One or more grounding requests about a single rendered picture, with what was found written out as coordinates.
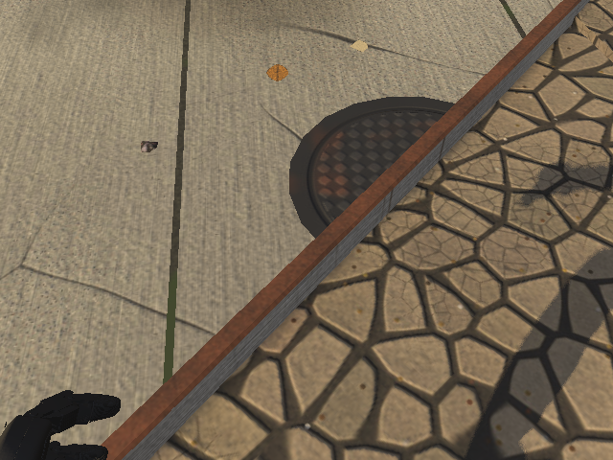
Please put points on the robot left hand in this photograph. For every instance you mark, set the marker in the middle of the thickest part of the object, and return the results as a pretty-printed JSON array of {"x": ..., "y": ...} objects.
[{"x": 28, "y": 437}]

